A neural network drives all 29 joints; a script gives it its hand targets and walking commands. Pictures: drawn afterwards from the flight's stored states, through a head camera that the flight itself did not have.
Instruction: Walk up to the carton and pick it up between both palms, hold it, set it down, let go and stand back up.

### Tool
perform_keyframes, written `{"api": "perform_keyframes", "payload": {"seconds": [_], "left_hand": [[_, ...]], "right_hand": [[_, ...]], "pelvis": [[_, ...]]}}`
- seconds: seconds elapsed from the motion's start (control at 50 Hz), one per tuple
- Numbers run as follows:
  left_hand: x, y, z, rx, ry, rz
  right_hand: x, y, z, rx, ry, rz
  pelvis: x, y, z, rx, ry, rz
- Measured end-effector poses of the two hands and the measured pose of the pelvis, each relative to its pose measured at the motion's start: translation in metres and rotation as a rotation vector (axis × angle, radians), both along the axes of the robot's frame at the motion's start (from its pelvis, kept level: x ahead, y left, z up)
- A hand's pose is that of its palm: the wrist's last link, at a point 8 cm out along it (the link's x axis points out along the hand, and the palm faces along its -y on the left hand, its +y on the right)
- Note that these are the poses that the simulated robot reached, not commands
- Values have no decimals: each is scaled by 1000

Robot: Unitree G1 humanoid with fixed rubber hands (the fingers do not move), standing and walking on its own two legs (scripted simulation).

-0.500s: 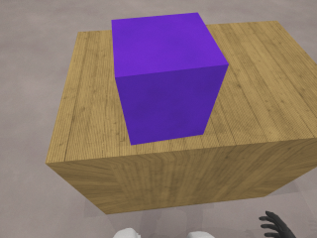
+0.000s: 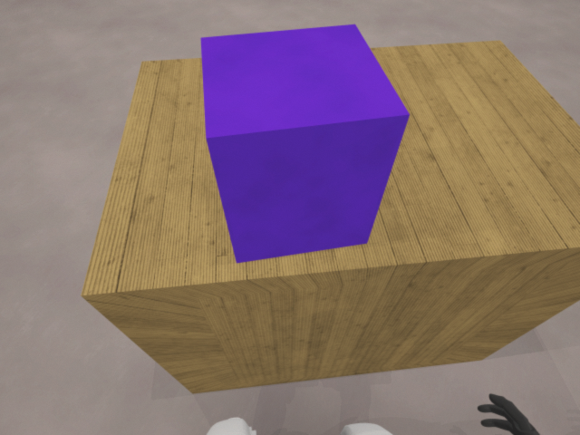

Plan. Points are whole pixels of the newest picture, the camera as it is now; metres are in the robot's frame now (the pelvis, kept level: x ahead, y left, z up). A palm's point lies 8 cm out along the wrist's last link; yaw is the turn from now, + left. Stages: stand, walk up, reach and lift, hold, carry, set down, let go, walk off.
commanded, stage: walk up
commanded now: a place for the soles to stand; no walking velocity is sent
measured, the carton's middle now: (292, 150) +0.47 +0.01 +0.11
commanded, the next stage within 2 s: reach and lift in 0.28 s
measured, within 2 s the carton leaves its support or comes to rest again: neither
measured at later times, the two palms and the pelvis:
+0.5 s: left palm (109, 434) +0.14 +0.27 -0.10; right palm (512, 423) +0.14 -0.29 -0.11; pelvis -0.01 +0.00 -0.01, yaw +1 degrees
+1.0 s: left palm (112, 404) +0.17 +0.25 -0.04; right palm (525, 419) +0.13 -0.27 -0.04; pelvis +0.00 +0.00 +0.01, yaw +1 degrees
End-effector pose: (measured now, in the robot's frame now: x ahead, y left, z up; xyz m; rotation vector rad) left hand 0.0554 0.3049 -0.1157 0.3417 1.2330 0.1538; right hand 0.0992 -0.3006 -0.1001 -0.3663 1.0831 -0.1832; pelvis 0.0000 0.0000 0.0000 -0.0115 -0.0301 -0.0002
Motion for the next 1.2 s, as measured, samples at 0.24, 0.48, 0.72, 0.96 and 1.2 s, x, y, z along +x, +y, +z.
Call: {"api": "perform_keyframes", "payload": {"seconds": [0.24,0.48,0.72,0.96,1.2], "left_hand": [[1,-1,0,0,0,-1],[75,-28,8,-12,-20,12],[125,-51,50,-47,-229,-36],[114,-55,74,-66,-324,-31],[100,-57,98,-76,-448,-9]], "right_hand": [[-7,-6,1,-13,16,-4],[33,7,-7,70,-99,63],[43,11,22,81,-211,97],[34,25,57,77,-267,132],[28,50,86,107,-304,196]], "pelvis": [[0,-1,0,0,0,-1],[-8,-4,-11,42,-1,25],[2,-7,0,30,-57,14],[-3,1,12,15,-92,15],[-13,13,17,-1,-96,15]]}}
